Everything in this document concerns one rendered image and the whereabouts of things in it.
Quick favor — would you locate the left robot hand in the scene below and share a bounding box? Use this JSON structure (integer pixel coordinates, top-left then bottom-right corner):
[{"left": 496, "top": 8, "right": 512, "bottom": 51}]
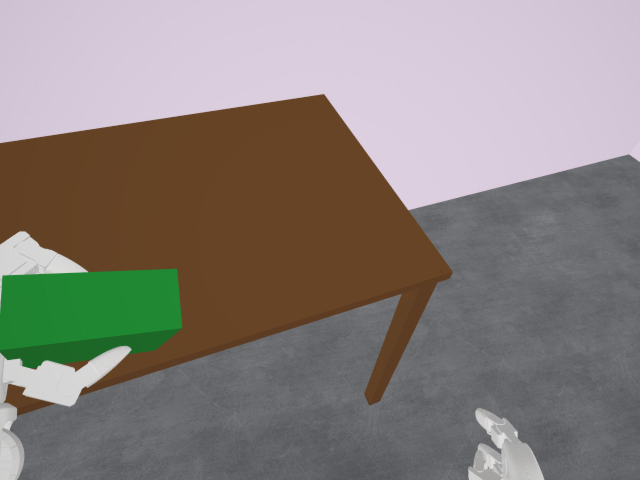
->
[{"left": 0, "top": 231, "right": 132, "bottom": 407}]

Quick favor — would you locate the robot left forearm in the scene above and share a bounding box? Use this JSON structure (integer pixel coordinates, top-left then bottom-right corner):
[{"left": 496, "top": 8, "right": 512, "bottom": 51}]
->
[{"left": 0, "top": 403, "right": 24, "bottom": 480}]

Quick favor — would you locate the table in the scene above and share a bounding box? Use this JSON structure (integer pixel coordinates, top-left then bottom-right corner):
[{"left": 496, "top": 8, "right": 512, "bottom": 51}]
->
[{"left": 0, "top": 94, "right": 453, "bottom": 416}]

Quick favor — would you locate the sponge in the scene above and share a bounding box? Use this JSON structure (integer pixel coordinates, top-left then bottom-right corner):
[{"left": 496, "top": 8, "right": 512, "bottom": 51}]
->
[{"left": 0, "top": 269, "right": 182, "bottom": 368}]

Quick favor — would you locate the right robot hand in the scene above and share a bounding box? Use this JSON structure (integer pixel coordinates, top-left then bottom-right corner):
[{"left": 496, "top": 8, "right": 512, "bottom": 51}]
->
[{"left": 468, "top": 408, "right": 544, "bottom": 480}]

